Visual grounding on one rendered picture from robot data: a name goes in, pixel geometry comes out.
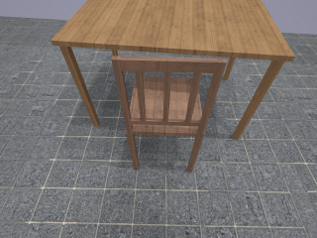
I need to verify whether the table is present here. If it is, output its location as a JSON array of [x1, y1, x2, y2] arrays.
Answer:
[[51, 0, 295, 140]]

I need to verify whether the chair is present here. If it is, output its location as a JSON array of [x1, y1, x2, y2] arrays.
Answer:
[[111, 56, 227, 173]]

